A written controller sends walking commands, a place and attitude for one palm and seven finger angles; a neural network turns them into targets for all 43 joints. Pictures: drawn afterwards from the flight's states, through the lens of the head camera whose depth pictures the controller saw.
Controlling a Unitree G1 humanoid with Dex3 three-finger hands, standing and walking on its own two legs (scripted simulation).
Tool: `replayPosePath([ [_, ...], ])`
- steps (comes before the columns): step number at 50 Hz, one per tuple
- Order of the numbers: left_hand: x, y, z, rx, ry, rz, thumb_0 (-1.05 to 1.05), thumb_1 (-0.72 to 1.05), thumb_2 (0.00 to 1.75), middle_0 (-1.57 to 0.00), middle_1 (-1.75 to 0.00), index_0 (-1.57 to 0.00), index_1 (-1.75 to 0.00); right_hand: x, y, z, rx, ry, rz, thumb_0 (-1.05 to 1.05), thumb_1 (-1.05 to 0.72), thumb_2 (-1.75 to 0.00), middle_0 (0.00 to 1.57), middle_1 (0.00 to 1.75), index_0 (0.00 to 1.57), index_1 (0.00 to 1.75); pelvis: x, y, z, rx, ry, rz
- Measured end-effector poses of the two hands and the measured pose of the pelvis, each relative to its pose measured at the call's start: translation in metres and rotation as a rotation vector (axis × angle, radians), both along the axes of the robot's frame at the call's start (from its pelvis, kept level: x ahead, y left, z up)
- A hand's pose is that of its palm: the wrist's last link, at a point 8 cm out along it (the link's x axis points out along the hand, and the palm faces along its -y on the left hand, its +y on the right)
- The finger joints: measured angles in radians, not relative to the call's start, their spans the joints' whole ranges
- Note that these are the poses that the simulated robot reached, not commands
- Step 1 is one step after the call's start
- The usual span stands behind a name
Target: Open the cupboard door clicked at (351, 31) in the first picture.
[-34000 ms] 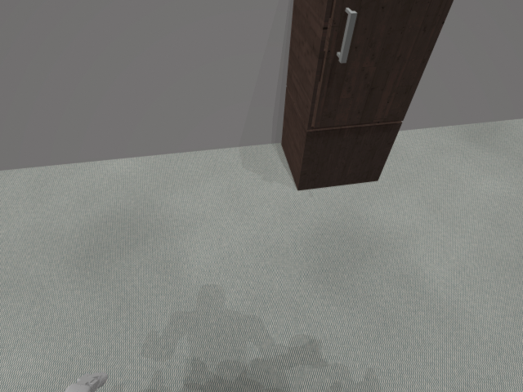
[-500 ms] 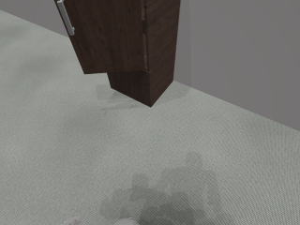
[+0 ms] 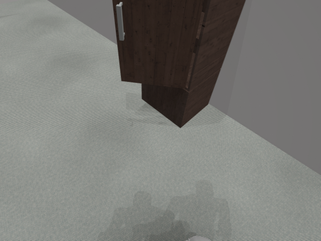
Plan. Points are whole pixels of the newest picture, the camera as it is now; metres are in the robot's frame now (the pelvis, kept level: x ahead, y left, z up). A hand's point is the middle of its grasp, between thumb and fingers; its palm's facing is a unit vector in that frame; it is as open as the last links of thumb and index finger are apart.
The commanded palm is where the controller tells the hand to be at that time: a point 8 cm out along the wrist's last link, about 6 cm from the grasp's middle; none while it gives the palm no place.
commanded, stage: take the last steps up to it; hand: left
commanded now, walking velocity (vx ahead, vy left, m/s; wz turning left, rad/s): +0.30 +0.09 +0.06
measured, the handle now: (121, 21) +1.03 +0.28 +0.04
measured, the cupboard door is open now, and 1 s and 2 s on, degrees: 38 38 38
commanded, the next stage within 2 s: come to a stop and stand still in 1.12 s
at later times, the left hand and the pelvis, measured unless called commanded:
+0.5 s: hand (112, 209) +0.23 +0.16 -0.16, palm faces +0.12 -0.97 -0.20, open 7.1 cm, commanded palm none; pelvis +0.15 -0.03 +0.00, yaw +3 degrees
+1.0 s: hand (92, 171) +0.35 +0.26 -0.18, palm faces +0.09 -0.98 -0.15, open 7.4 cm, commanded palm none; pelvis +0.33 +0.08 +0.00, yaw +1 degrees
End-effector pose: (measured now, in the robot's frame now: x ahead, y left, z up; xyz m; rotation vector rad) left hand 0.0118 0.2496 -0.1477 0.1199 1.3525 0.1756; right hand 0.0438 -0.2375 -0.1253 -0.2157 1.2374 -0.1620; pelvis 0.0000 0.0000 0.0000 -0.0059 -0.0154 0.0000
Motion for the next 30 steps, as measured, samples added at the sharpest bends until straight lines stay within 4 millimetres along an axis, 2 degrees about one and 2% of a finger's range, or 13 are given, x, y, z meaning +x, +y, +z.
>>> replayPosePath([
  [6,0.070,-0.002,0.014,0.005,-0.119,-0.034,0.00,0.91,0.90,-0.20,-0.30,-0.19,-0.30,-0.027,0.016,-0.006,0.050,0.128,-0.043,0.01,-0.91,-0.89,0.20,0.30,0.20,0.30,0.029,0.003,0.005,0.004,0.000,0.013],
  [11,0.138,-0.019,0.018,0.006,-0.179,-0.094,0.00,0.91,0.90,-0.20,-0.30,-0.19,-0.30,-0.043,0.019,-0.015,0.086,0.229,-0.105,0.01,-0.91,-0.89,0.20,0.30,0.20,0.30,0.061,-0.004,0.000,0.020,0.002,0.005],
  [15,0.194,-0.039,0.015,0.007,-0.238,-0.139,0.00,0.91,0.90,-0.20,-0.30,-0.19,-0.30,-0.046,0.013,-0.026,0.107,0.312,-0.149,0.01,-0.91,-0.89,0.20,0.30,0.20,0.30,0.093,-0.017,-0.010,0.029,0.001,0.000],
  [17,0.214,-0.047,0.012,0.010,-0.280,-0.134,0.00,0.91,0.90,-0.20,-0.30,-0.19,-0.30,-0.040,0.006,-0.033,0.113,0.350,-0.154,0.01,-0.91,-0.89,0.20,0.30,0.20,0.30,0.107,-0.023,-0.017,0.023,-0.006,0.011],
  [19,0.219,-0.052,0.013,0.005,-0.292,-0.105,0.00,0.91,0.90,-0.20,-0.30,-0.19,-0.30,-0.022,-0.001,-0.033,0.108,0.362,-0.138,0.01,-0.91,-0.89,0.20,0.30,0.20,0.30,0.117,-0.026,-0.016,0.010,-0.017,0.035],
  [21,0.215,-0.055,0.014,0.001,-0.266,-0.069,0.00,0.91,0.90,-0.20,-0.30,-0.20,-0.30,0.006,-0.009,-0.030,0.096,0.342,-0.119,0.01,-0.91,-0.89,0.20,0.30,0.20,0.30,0.129,-0.027,-0.011,0.005,-0.018,0.047],
  [23,0.206,-0.054,0.014,0.004,-0.229,-0.016,-0.01,0.92,0.90,-0.20,-0.30,-0.20,-0.30,0.041,-0.015,-0.024,0.081,0.297,-0.094,0.01,-0.91,-0.89,0.20,0.30,0.20,0.30,0.141,-0.027,-0.005,0.002,-0.011,0.054],
  [26,0.194,-0.039,0.017,0.033,-0.172,0.030,-0.03,0.96,0.89,-0.20,-0.30,-0.20,-0.30,0.099,-0.019,-0.016,0.066,0.210,-0.053,0.01,-0.91,-0.90,0.20,0.30,0.19,0.30,0.159,-0.025,0.002,0.004,0.001,0.059],
  [30,0.172,-0.026,0.015,0.019,-0.046,0.059,-0.02,0.96,0.90,-0.20,-0.30,-0.20,-0.30,0.179,-0.011,-0.008,0.058,0.090,0.001,0.01,-0.92,-0.90,0.20,0.30,0.19,0.30,0.186,-0.013,0.007,0.007,0.014,0.057],
])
